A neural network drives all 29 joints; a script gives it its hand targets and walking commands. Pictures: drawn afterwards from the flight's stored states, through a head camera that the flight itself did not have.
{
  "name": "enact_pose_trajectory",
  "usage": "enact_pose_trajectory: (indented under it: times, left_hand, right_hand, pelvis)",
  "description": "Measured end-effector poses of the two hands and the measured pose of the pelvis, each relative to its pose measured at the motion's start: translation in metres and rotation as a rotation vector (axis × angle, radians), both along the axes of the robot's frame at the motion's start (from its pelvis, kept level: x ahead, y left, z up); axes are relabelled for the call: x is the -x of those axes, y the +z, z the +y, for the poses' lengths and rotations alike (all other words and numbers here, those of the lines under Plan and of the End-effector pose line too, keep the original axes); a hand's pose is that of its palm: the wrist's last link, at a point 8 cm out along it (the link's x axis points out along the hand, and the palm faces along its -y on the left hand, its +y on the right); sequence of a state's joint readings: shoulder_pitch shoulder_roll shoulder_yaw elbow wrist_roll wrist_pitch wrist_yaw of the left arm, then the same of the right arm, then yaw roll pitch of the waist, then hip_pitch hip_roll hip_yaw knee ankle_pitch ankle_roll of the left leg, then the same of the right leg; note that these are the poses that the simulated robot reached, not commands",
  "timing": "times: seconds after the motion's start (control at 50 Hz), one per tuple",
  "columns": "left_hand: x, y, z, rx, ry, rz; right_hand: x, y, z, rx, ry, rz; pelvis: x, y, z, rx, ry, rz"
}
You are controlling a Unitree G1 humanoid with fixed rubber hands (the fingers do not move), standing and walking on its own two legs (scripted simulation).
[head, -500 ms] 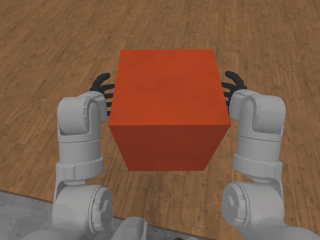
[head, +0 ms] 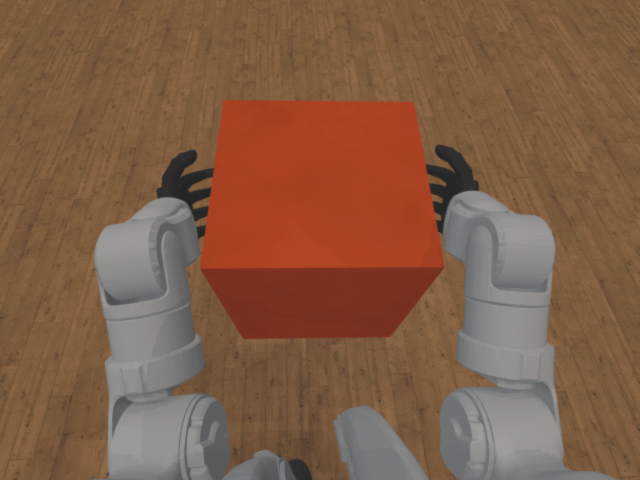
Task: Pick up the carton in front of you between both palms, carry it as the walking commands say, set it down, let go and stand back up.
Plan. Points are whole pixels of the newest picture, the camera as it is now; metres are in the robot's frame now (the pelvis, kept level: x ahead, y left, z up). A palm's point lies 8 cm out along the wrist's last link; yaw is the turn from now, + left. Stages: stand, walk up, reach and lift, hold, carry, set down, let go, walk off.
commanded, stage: carry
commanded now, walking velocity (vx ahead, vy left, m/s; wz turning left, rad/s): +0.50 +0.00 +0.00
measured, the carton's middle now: (318, 234) +0.40 -0.05 +0.04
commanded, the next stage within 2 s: none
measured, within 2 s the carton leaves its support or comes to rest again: neither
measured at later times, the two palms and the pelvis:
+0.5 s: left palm (102, 0) +0.68 +0.17 +0.20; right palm out of the picture +0.72 -0.12 +0.21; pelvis +0.33 -0.02 +0.03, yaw +3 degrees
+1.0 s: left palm out of the picture +0.92 +0.18 +0.11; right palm out of the picture +0.92 -0.11 +0.12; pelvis +0.65 +0.04 +0.04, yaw +0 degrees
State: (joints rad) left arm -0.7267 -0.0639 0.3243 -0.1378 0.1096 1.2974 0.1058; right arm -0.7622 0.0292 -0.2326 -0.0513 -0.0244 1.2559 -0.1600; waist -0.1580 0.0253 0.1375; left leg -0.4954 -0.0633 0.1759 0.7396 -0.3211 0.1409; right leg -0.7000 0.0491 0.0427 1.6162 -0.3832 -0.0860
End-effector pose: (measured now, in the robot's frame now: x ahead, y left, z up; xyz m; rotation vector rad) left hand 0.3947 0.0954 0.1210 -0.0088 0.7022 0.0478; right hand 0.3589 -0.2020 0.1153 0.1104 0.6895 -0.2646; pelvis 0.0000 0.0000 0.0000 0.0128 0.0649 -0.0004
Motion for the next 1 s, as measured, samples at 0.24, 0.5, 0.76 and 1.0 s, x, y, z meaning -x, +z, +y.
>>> enact_pose_trajectory:
  times: [0.24, 0.5, 0.76, 1.0]
  left_hand:
    - [-0.159, 0.111, 0.034, -0.006, 0.051, -0.137]
    - [-0.289, 0.082, 0.078, -0.046, 0.183, 0.091]
    - [-0.429, -0.008, 0.097, 0.035, 0.176, 0.086]
    - [-0.529, -0.007, 0.088, 0.01, 0.086, 0.035]
  right_hand:
    - [-0.189, 0.133, 0.032, 0.093, 0.112, -0.128]
    - [-0.366, 0.093, 0.078, 0.032, 0.252, 0.092]
    - [-0.478, -0.002, 0.096, -0.01, 0.129, 0.086]
    - [-0.564, 0.005, 0.088, 0.038, 0.103, 0.04]
  pelvis:
    - [-0.175, 0.025, -0.009, 0.038, 0.018, 0.01]
    - [-0.328, 0.03, -0.021, 0.015, 0.056, 0.014]
    - [-0.505, 0.026, 0.034, -0.012, 0.038, 0.033]
    - [-0.652, 0.043, 0.038, 0.031, 0.007, 0.035]
